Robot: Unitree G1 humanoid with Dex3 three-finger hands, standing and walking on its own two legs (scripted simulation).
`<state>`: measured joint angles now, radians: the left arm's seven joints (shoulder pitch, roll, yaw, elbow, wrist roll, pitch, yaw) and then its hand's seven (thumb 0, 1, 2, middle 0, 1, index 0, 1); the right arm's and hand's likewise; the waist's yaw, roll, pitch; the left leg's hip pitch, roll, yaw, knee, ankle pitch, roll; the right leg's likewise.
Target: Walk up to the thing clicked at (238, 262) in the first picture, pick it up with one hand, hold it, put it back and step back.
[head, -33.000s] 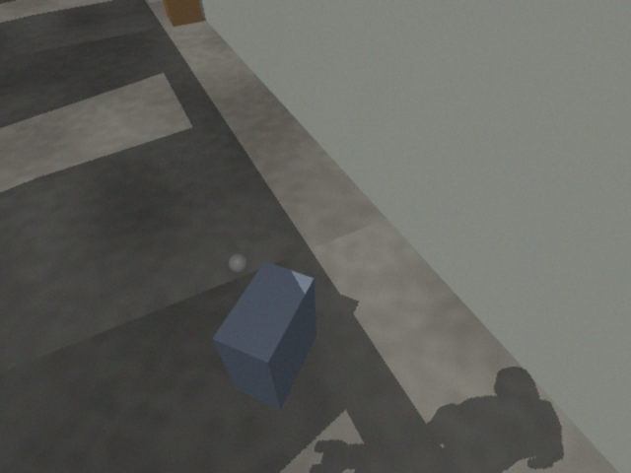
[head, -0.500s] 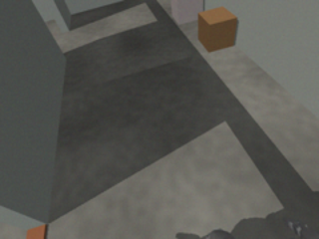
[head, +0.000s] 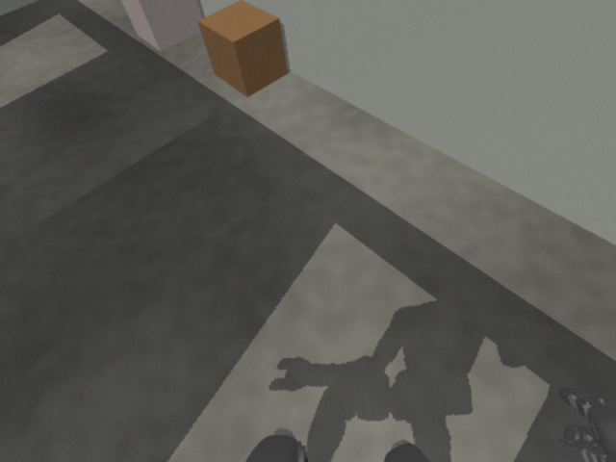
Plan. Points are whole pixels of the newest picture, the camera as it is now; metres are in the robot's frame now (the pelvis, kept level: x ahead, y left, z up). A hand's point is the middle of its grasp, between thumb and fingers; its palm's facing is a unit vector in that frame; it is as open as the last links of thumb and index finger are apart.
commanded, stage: walk up
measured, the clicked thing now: out of the picture -0.62 -1.30 -0.70
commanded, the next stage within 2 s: none
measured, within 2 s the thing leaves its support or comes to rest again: neither
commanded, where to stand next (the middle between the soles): +0.06 -0.01 m, yaw -43 degrees
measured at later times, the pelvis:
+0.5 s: pelvis -0.04 +0.13 +0.04, yaw -24 degrees
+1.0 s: pelvis -0.11 +0.12 +0.01, yaw -34 degrees
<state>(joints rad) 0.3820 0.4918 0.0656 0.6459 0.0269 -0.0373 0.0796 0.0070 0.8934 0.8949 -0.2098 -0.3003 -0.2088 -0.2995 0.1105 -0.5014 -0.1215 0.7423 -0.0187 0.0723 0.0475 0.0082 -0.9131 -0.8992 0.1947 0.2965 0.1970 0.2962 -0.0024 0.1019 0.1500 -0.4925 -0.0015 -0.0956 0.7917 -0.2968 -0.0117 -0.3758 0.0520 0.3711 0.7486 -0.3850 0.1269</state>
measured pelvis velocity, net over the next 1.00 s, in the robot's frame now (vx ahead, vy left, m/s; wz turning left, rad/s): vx -0.11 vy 0.12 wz -0.60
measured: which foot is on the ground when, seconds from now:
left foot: down 0.00-0.56, up 0.58-0.78, down 0.80-1.00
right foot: down 0.00-0.02, up 0.04-0.54, down 0.56-0.82, up 0.84-0.98, down 1.00-1.00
